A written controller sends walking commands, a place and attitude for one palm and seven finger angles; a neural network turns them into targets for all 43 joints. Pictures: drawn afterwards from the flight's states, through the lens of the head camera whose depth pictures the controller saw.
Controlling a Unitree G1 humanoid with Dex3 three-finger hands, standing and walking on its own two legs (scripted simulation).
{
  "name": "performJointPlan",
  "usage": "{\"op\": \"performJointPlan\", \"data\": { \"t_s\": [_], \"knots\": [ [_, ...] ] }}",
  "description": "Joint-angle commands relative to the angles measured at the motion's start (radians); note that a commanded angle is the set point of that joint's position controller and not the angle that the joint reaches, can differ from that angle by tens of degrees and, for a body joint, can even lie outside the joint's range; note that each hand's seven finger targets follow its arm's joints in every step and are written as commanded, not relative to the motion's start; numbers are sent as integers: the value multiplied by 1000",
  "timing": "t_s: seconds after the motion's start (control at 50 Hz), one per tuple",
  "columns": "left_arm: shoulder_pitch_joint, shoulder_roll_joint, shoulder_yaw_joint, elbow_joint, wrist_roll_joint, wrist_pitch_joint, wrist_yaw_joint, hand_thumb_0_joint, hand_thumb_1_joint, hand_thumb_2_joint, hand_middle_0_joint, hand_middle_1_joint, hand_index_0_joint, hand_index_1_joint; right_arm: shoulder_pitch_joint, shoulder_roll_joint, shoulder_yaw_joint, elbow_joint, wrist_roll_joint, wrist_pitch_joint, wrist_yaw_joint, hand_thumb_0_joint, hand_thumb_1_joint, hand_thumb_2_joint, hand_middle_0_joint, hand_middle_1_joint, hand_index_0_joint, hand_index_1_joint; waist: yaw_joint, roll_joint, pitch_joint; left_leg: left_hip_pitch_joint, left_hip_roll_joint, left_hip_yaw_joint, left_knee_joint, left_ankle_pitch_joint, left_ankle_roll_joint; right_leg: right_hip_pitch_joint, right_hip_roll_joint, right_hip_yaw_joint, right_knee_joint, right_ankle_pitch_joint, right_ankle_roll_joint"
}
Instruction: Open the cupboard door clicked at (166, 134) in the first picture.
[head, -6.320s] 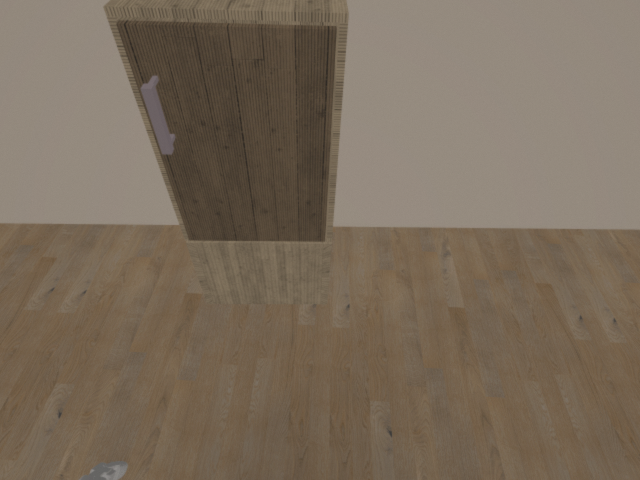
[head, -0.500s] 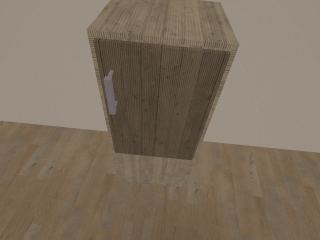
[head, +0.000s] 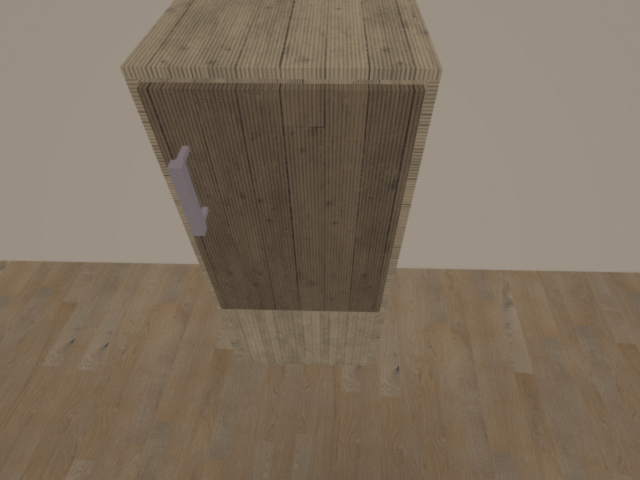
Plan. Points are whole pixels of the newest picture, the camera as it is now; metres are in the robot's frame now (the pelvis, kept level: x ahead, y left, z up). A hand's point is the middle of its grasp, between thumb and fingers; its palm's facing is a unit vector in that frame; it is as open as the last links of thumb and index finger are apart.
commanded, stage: look again from close up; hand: left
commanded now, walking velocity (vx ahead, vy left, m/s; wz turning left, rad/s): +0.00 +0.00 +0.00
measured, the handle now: (192, 192) +0.54 +0.24 +0.04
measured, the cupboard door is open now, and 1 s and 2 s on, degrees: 0 0 0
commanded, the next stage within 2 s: raise the hand with hooked fingers in 0.22 s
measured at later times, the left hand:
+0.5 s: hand (166, 430) +0.19 +0.20 -0.03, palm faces +0.23 -0.96 -0.17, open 7.5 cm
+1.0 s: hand (165, 444) +0.17 +0.19 +0.00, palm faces -0.08 -0.99 -0.10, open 10.2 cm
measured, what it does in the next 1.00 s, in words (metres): lowers itself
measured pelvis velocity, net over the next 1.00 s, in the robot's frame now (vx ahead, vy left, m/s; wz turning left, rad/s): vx -0.07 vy -0.01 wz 0.04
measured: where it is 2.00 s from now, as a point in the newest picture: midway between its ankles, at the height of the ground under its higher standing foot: outside the picture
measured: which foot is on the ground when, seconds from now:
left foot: down 0.00-1.00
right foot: down 0.00-1.00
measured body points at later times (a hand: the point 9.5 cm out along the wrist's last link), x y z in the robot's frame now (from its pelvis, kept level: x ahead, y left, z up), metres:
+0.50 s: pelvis +0.00 +0.01 +0.00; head +0.00 -0.01 +0.45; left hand +0.17 +0.25 -0.01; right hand +0.09 -0.24 -0.13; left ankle -0.01 +0.10 -0.73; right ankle -0.03 -0.08 -0.73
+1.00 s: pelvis -0.07 -0.01 -0.08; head -0.02 +0.00 +0.37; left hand +0.17 +0.24 +0.00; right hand +0.14 -0.21 -0.15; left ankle -0.01 +0.10 -0.73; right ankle -0.03 -0.08 -0.73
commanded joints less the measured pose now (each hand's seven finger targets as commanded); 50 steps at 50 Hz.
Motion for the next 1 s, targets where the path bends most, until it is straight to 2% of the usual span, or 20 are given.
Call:
{"op": "performJointPlan", "data": {
  "t_s": [0.0,0.06,0.28,0.3,0.32,0.34,0.36,0.38,0.4,0.44,0.48,0.52,0.54,0.58,0.66,0.74,0.8,0.88,0.92,0.98],
  "knots": [
    [51,96,14,-38,-7,-2,2,0,900,900,-200,-300,-200,-300,68,-69,-1,-13,-7,-23,-6,0,-900,-900,200,300,200,300,17,1,42,28,124,-89,-115,236,39,-43,-142,136,-112,221,7],
    [61,110,13,-27,-3,0,-2,0,900,900,-200,-300,-200,-300,43,-62,6,-6,-4,-26,-9,0,-900,-900,200,300,200,300,24,20,83,4,112,-99,-148,242,41,-24,-148,144,-115,239,6],
    [56,134,11,-23,-8,-3,-6,0,900,900,-200,-300,-200,-300,35,-98,10,17,-4,-31,-14,0,-900,-900,200,300,200,300,19,-31,7,73,104,-86,-167,279,36,35,-168,148,-114,352,4],
    [136,146,17,7,3,-16,37,0,900,900,-200,-300,-200,-300,-61,-124,1,-53,9,-30,-7,0,-900,-900,200,300,200,300,62,-155,88,-48,99,-37,62,337,7,0,-225,210,-122,850,82],
    [-610,374,136,-1534,-203,-224,15,0,877,890,-202,-315,-202,-315,-32,-294,-36,-399,62,-182,-44,0,-900,-900,200,300,200,300,-66,54,-422,222,3,-58,-102,493,34,57,-139,132,-23,703,28],
    [-191,311,125,-1288,-120,-170,39,0,853,880,-203,-330,-203,-330,-107,-206,3,-339,34,-273,-74,0,-900,-900,200,300,200,300,25,274,-425,371,30,-51,-127,696,41,18,-63,108,38,452,2],
    [-147,241,78,-1236,-141,-122,90,0,830,870,-205,-345,-205,-345,-107,-206,-18,-288,44,-292,-82,0,-900,-900,200,300,200,300,1,245,-336,272,50,-67,-115,669,-7,-65,-67,37,37,187,16],
    [142,-17,-48,-968,-154,-26,74,0,807,860,-207,-360,-207,-360,-63,-149,-17,-272,54,-282,-68,0,-900,-900,200,300,200,300,-18,103,-205,201,67,-75,-108,608,5,-143,-67,8,28,135,34],
    [-32,30,-16,-1152,-192,-57,53,0,783,850,-208,-375,-208,-375,-86,-211,-31,-355,57,-290,-57,0,-900,-900,200,300,200,300,-18,36,-116,110,58,-114,-82,543,5,-157,-74,-2,19,174,39],
    [-24,102,64,-1096,-175,-150,7,0,737,830,-212,-405,-212,-405,-84,-236,-54,-398,24,-298,-53,0,-900,-900,200,300,200,300,-46,-133,-81,-14,16,-97,17,339,13,-260,-62,-17,18,190,43],
    [171,49,94,-907,-193,-248,-76,0,690,810,-215,-435,-215,-435,-94,-226,-62,-446,15,-290,-35,0,-900,-900,200,300,200,300,8,-300,-81,-166,-7,-83,101,242,9,-325,-55,-26,103,189,47],
    [308,18,114,-847,-244,-378,-195,0,643,790,-218,-465,-218,-465,-147,-222,-73,-505,12,-293,-11,0,-900,-900,200,300,200,300,67,-377,-112,-344,-23,-62,188,140,-4,-360,-59,-5,201,167,50],
    [336,30,125,-869,-269,-438,-265,0,620,780,-220,-480,-220,-480,-169,-224,-77,-543,14,-296,2,0,-900,-900,200,300,200,300,87,-349,-150,-394,-35,-50,220,110,-12,-349,-68,21,233,186,50],
    [329,118,205,-854,-305,-520,-408,0,573,760,-223,-510,-223,-510,-182,-242,-84,-602,23,-287,28,0,-900,-900,200,300,200,300,99,-142,-212,-424,-54,-30,293,119,-28,-324,-92,76,301,241,29],
    [107,267,317,-1070,-320,-484,-415,0,480,720,-230,-570,-230,-570,-205,-232,-80,-715,34,-251,14,0,-900,-900,200,300,200,300,105,-40,-309,-523,-57,-11,359,13,0,-367,-82,140,328,5,30],
    [-138,255,291,-1380,-324,-560,-313,0,387,680,-237,-630,-237,-630,-142,-196,-64,-720,25,-249,-4,0,-900,-900,200,300,200,300,30,117,-351,-462,-18,-51,411,-24,25,-486,-61,148,328,-109,28],
    [-201,211,173,-1461,-298,-620,-303,0,317,650,-242,-675,-242,-675,-115,-199,-43,-687,22,-266,-25,0,-900,-900,200,300,200,300,-37,114,-329,-451,0,-81,434,-66,34,-567,-45,140,332,-165,23],
    [-212,261,140,-1256,-302,-534,-396,0,223,610,-248,-735,-248,-735,-108,-239,-19,-645,43,-283,-49,0,-900,-900,200,300,200,300,-71,39,-244,-541,4,-97,445,-141,37,-569,-42,147,289,-252,38],
    [-167,302,185,-1145,-308,-421,-437,0,177,590,-252,-765,-252,-765,-108,-246,-16,-650,59,-277,-60,0,-900,-900,200,300,200,300,-44,-11,-250,-565,0,-91,416,-156,36,-513,-57,169,234,-308,48],
    [-82,347,299,-1093,-354,-242,-453,0,107,560,-257,-810,-257,-810,-129,-237,-11,-698,71,-254,-65,0,-900,-900,200,300,200,300,42,-50,-335,-532,-18,-76,361,-90,32,-357,-76,175,194,-263,55]
  ]
}}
